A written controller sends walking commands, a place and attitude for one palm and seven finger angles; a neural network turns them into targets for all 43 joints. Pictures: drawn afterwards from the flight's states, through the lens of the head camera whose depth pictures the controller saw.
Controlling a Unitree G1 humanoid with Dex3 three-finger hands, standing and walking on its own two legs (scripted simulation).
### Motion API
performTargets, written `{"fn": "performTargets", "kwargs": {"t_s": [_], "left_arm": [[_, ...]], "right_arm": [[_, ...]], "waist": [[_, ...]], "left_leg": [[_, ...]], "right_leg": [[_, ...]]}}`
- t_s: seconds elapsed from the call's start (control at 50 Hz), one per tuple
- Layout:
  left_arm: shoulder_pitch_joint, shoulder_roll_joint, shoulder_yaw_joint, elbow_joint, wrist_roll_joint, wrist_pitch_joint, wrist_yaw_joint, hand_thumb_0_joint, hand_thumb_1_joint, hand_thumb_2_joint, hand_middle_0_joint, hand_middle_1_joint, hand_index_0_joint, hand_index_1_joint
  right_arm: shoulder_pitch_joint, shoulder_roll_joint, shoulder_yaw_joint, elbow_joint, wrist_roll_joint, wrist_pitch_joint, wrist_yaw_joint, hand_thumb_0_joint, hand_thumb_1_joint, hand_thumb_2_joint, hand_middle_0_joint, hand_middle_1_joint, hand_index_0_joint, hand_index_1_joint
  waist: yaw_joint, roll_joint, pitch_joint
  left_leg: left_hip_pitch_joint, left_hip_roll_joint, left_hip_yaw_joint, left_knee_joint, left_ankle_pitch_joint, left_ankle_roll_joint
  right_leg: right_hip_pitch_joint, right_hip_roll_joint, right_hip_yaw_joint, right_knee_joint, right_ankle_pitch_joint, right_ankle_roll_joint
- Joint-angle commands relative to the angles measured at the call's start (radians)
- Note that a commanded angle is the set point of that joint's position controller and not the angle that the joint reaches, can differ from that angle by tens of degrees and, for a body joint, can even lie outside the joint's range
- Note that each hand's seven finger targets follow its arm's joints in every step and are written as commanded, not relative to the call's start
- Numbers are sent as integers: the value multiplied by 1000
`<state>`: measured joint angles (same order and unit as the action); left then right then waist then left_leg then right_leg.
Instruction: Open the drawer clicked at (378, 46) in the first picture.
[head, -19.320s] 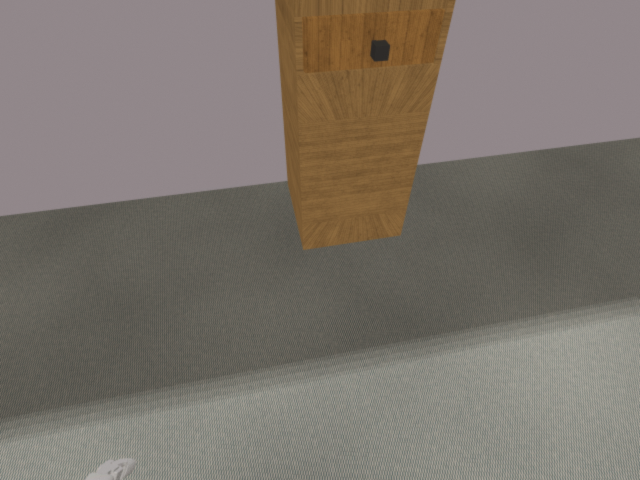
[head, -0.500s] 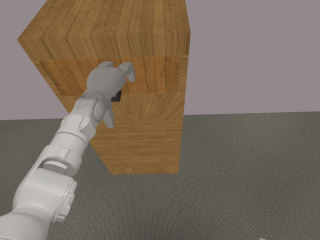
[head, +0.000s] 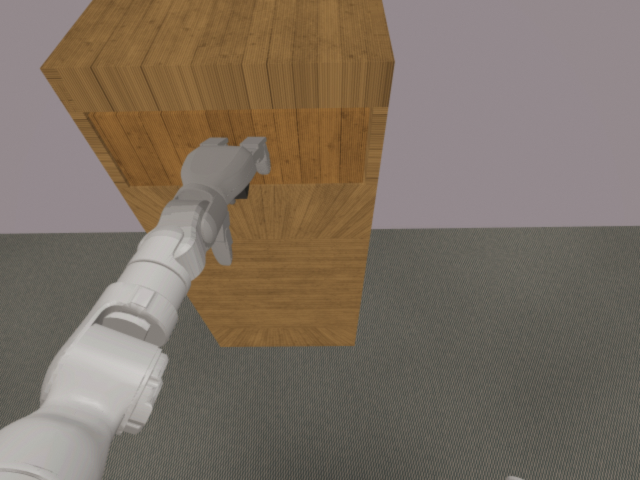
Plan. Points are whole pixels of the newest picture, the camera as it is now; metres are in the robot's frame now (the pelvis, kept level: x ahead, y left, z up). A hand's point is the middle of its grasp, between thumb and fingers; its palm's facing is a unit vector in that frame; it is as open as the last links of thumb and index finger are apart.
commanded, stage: lower the fingers behind the handle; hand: left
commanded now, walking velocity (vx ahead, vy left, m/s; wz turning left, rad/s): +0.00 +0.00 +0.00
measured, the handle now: (234, 170) +0.53 +0.11 +0.07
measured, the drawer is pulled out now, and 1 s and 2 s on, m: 0.00 0.00 0.01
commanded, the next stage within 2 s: close the thumb around the handle in 0.74 s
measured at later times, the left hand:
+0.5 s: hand (224, 189) +0.49 +0.12 +0.07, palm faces -0.06 -0.02 -1.00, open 13.9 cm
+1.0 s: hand (225, 191) +0.49 +0.13 +0.06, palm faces -0.01 -0.03 -1.00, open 13.0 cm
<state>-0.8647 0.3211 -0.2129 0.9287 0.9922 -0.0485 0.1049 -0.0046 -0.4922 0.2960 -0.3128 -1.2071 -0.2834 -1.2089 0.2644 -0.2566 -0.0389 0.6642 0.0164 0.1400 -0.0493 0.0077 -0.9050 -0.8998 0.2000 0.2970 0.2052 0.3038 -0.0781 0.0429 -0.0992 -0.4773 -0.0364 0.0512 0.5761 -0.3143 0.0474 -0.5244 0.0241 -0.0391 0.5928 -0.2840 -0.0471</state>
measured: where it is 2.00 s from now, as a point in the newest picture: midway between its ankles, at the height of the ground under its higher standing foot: outside the picture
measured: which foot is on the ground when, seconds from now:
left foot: down 0.00-1.00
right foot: down 0.00-1.00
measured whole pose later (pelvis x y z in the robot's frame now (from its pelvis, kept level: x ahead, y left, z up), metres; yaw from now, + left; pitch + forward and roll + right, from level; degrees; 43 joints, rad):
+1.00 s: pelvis +0.00 +0.00 +0.00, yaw -1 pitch +15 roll +0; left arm -0.91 0.29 -0.16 1.08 1.04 0.09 0.32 0.00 -0.39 0.34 -0.36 -1.24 -0.35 -1.26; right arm 0.30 -0.24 -0.03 0.73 0.02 0.12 -0.04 0.01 -0.91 -0.90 0.20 0.30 0.20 0.30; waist -0.10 0.07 -0.13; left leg -0.52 -0.03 0.07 0.58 -0.32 0.05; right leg -0.57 0.04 -0.02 0.59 -0.28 -0.04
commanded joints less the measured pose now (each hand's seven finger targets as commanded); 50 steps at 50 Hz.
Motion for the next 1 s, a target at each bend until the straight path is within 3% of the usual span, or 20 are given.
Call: {"fn": "performTargets", "kwargs": {"t_s": [0.0, 0.04, 0.06, 0.12, 0.2, 0.28, 0.34, 0.38, 0.46, 0.52, 0.54, 0.6, 0.62, 0.64, 0.7, 0.78, 0.82, 0.86, 0.94, 0.98], "left_arm": [[-543, 307, 193, -267, 55, -58, 237, 0, -500, 300, -300, -1200, -300, -1200], [-543, 210, 134, -221, 75, 0, 304, 0, -500, 300, -300, -1200, -300, -1200], [-552, 186, 116, -190, 80, 34, 324, 0, -500, 300, -300, -1200, -300, -1200], [-577, 215, 126, -82, 68, 151, 347, 0, -500, 300, -300, -1200, -300, -1200], [-599, 192, 87, 0, 51, 250, 291, 0, -500, 300, -300, -1200, -300, -1200], [-545, 200, 76, 155, 50, 306, 226, 0, -500, 300, -300, -1200, -300, -1200], [-513, 206, 72, 155, 41, 282, 175, 0, -500, 300, -300, -1200, -300, -1200], [-497, 264, 106, 128, 51, 244, 150, 0, -500, 300, -300, -1200, -300, -1200], [-450, 186, 62, 59, 47, 144, 124, 0, -500, 300, -300, -1200, -300, -1200], [-430, 232, 101, 1, 43, 83, 145, 0, -500, 300, -300, -1200, -300, -1200], [-462, 237, 103, -29, 45, 66, 160, 0, -500, 300, -300, -1200, -300, -1200], [-560, 253, 122, -152, 61, 12, 227, 0, -500, 300, -300, -1200, -300, -1200], [-545, 274, 141, -140, 77, 15, 252, 0, -500, 300, -300, -1200, -300, -1200], [-531, 231, 110, -125, 83, 29, 269, 0, -500, 300, -300, -1200, -300, -1200], [-537, 216, 109, -60, 65, 85, 300, 0, -500, 300, -300, -1200, -300, -1200], [-602, 226, 108, -70, 52, 137, 306, 0, -500, 300, -300, -1200, -300, -1200], [-547, 246, 133, -40, 55, 156, 296, 0, -500, 300, -300, -1200, -300, -1200], [-532, 236, 128, -32, 55, 165, 275, 0, -388, 348, -308, -1212, -308, -1212], [-485, 215, 109, 12, 47, 176, 240, 0, -164, 444, -324, -1236, -324, -1236], [-454, 233, 119, 1, 56, 164, 225, 0, -52, 492, -332, -1248, -332, -1248]], "right_arm": [[62, -99, -41, -69, -19, -46, -1, 0, -900, -900, 200, 300, 200, 300], [74, -101, -53, -46, -25, -57, 19, 0, -900, -900, 200, 300, 200, 300], [80, -109, -57, -34, -28, -56, 28, 0, -900, -900, 200, 300, 200, 300], [89, -126, -54, -7, -22, -39, 38, 0, -900, -900, 200, 300, 200, 300], [92, -133, -49, 2, -10, -10, 28, 0, -900, -900, 200, 300, 200, 300], [74, -146, -27, 7, 0, 12, 3, 0, -900, -900, 200, 300, 200, 300], [69, -149, -21, -11, 2, 13, -12, 0, -900, -900, 200, 300, 200, 300], [67, -149, -19, -31, 0, 10, -22, 0, -900, -900, 200, 300, 200, 300], [82, -134, -27, -59, 0, -17, -23, 0, -900, -900, 200, 300, 200, 300], [87, -132, -28, -77, 0, -40, -25, 0, -900, -900, 200, 300, 200, 300], [91, -132, -30, -77, 2, -48, -25, 0, -900, -900, 200, 300, 200, 300], [109, -124, -47, -68, -8, -73, -18, 0, -900, -900, 200, 300, 200, 300], [113, -124, -51, -54, -12, -77, -15, 0, -900, -900, 200, 300, 200, 300], [114, -123, -52, -49, -15, -78, -8, 0, -900, -900, 200, 300, 200, 300], [123, -132, -53, -19, -14, -76, 6, 0, -900, -900, 200, 300, 200, 300], [115, -135, -51, -5, -15, -61, 12, 0, -900, -900, 200, 300, 200, 300], [109, -134, -49, -6, -13, -53, 12, 0, -900, -900, 200, 300, 200, 300], [103, -135, -49, -6, -14, -46, 10, 0, -900, -900, 200, 300, 200, 300], [95, -138, -41, -14, -6, -41, 2, 0, -900, -900, 200, 300, 200, 300], [94, -136, -40, -24, -6, -38, -1, 0, -900, -900, 200, 300, 200, 300]], "waist": [[24, -14, -435], [1, 26, -432], [-16, -5, -448], [-32, -16, -447], [-43, -53, -469], [-60, -145, -320], [-59, -159, -275], [-41, -134, -303], [-35, -98, -299], [-18, -88, -320], [-28, -84, -313], [-27, -17, -403], [-21, 5, -427], [-25, 7, -434], [-42, -24, -397], [-48, -16, -455], [-26, -27, -458], [-25, -48, -465], [-33, -118, -370], [-18, -98, -384]], "left_leg": [[81, -3, -53, 10, 347, -13], [121, 7, -57, 23, 394, -29], [135, 11, -58, 35, 416, -29], [124, 11, -48, 21, 382, -26], [114, 6, -37, -1, 371, -16], [18, 4, -27, -37, 262, -4], [-13, 3, -21, -47, 207, 2], [-22, 1, -16, -45, 201, 3], [18, 8, -21, -33, 188, 1], [-2, 6, -20, -29, 154, 2], [-1, 8, -23, -27, 147, 2], [54, 7, -35, -8, 193, 0], [67, 8, -34, 1, 221, -3], [78, 8, -37, 6, 240, -7], [69, 12, -40, 4, 246, -10], [94, 6, -34, -1, 298, -9], [92, 5, -31, -7, 329, -10], [98, 6, -30, -6, 361, -9], [53, 6, -22, -28, 312, -2], [57, 4, -18, -30, 335, -2]], "right_leg": [[212, 0, 65, 6, 322, -1], [132, 9, 40, 16, 308, -4], [118, 14, 34, 15, 312, -2], [121, 19, 32, -1, 299, 7], [189, 13, 37, -21, 343, 16], [193, 4, 41, -57, 294, 26], [199, -3, 51, -70, 260, 27], [235, -10, 65, -63, 264, 25], [184, -5, 60, -62, 216, 17], [194, -7, 74, -58, 183, 17], [177, -6, 74, -59, 169, 17], [172, -3, 79, -40, 192, 11], [166, -1, 75, -29, 208, 8], [153, 2, 69, -25, 217, 7], [127, 8, 58, -33, 219, 10], [177, 8, 60, -33, 288, 16], [209, 9, 55, -31, 325, 13], [229, 10, 55, -31, 363, 14], [236, 5, 57, -53, 356, 23], [257, 3, 58, -46, 381, 20]]}}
